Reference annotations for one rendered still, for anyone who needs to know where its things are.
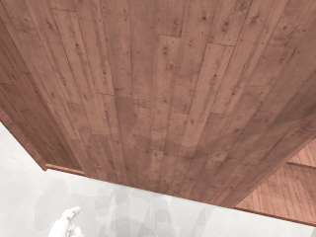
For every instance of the left robot hand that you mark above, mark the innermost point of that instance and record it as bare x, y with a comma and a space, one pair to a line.
61, 227

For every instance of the wardrobe door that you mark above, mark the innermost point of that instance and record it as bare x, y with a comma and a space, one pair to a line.
196, 99
23, 102

